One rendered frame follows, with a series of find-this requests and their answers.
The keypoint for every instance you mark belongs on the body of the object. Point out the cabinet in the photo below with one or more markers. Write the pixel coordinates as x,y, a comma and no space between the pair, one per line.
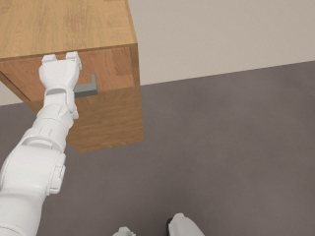
35,28

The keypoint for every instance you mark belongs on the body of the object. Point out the robot right thigh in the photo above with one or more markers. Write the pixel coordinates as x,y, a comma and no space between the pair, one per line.
184,226

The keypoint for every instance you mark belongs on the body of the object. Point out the robot left hand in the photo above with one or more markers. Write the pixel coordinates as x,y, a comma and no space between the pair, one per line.
65,73

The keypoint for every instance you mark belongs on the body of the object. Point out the robot left forearm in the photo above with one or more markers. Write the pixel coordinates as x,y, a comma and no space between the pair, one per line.
51,126

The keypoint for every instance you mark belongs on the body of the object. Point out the robot right shin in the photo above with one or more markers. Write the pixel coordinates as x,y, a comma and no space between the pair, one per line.
178,215

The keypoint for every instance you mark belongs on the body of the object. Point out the handle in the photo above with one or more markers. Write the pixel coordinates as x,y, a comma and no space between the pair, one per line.
84,90

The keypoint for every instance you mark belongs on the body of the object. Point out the robot left upper arm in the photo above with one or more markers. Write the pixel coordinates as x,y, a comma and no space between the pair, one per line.
32,174

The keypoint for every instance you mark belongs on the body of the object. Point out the drawer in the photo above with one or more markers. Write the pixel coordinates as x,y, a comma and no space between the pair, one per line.
112,69

